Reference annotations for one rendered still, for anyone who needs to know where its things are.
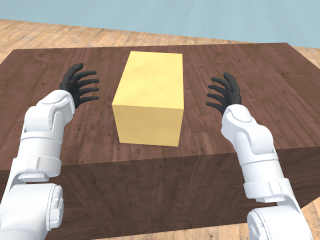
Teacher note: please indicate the pedestal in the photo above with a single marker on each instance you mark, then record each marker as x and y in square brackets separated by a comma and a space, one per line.
[112, 189]

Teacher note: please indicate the left robot hand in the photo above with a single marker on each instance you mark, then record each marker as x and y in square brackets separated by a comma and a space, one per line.
[72, 84]

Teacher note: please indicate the right robot upper arm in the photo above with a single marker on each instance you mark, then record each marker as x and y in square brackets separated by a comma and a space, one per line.
[281, 222]

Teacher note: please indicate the left robot upper arm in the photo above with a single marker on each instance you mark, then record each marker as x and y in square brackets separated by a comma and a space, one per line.
[30, 211]

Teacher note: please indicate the right robot hand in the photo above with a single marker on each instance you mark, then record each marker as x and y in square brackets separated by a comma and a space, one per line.
[231, 93]

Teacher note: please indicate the robot left forearm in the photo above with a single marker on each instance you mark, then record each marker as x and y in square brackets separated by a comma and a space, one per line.
[38, 156]

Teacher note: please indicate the carton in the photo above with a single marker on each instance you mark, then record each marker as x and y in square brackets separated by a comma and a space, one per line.
[148, 105]

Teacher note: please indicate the robot right forearm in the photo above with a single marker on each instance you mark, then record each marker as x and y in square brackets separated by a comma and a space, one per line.
[254, 145]

